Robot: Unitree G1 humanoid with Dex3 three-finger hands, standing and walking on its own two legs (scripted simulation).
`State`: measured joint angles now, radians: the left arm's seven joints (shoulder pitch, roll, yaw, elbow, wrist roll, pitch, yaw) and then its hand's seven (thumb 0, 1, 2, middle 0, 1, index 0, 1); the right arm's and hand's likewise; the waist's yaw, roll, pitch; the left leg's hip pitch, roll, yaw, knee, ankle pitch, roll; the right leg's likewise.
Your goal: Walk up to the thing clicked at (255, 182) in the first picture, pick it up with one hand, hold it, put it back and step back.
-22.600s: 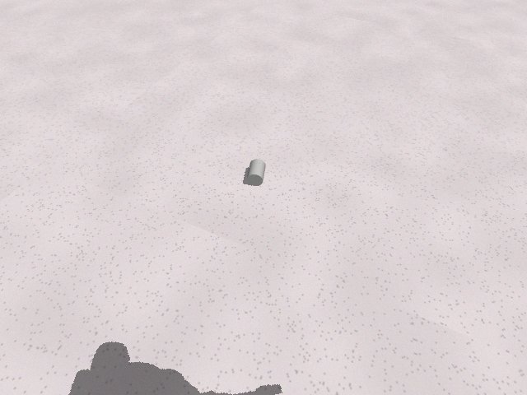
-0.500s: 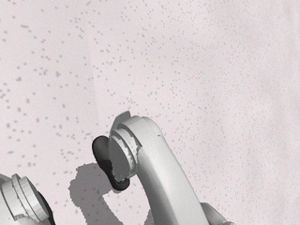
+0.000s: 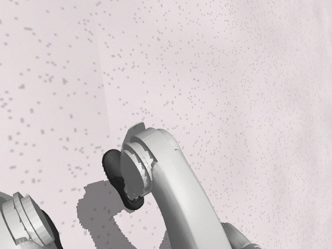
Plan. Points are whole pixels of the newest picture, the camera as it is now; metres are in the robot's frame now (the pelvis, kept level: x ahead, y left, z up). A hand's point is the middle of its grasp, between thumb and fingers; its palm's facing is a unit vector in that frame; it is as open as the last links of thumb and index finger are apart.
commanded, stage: close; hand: left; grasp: from above
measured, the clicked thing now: out of the picture +0.57 +0.29 -0.29
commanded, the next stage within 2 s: settle in 0.32 s
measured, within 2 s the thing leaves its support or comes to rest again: neither
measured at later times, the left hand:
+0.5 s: hand out of the picture +0.54 +0.29 -0.24, palm faces -0.42 -0.10 -0.90, open 11.0 cm
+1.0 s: hand out of the picture +0.54 +0.31 -0.21, palm faces -0.38 -0.09 -0.92, open 9.5 cm
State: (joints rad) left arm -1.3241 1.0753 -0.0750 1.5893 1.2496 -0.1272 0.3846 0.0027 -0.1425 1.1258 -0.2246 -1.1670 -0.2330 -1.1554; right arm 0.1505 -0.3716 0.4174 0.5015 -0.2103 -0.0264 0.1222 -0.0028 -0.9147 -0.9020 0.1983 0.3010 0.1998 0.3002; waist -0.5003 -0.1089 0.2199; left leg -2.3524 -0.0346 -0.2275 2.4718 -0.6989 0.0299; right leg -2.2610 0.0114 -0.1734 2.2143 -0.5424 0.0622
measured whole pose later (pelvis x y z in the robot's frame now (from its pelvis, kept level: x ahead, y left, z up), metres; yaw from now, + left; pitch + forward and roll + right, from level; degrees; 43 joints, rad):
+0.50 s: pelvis +0.00 +0.00 +0.00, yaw +0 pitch +32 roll -17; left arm -1.33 1.06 -0.08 1.59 1.26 -0.13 0.39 0.00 -0.19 1.13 -0.27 -1.21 -0.27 -1.19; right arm 0.13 -0.37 0.41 0.50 -0.21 -0.02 0.12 0.00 -0.92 -0.90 0.20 0.30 0.20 0.30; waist -0.50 -0.11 0.21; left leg -2.36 -0.04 -0.22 2.47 -0.70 0.03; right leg -2.26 0.01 -0.17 2.22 -0.55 0.06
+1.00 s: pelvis +0.01 +0.00 +0.00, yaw +1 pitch +35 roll -16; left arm -1.20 0.99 0.04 1.37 1.29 -0.09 0.30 0.00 -0.03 1.04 -0.35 -1.30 -0.40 -1.24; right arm 0.22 -0.35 0.30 0.50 -0.18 0.02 0.14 0.00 -0.93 -0.90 0.20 0.30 0.20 0.30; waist -0.44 -0.06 0.13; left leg -2.37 -0.05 -0.21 2.44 -0.70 0.02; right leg -2.29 -0.01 -0.16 2.22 -0.56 0.04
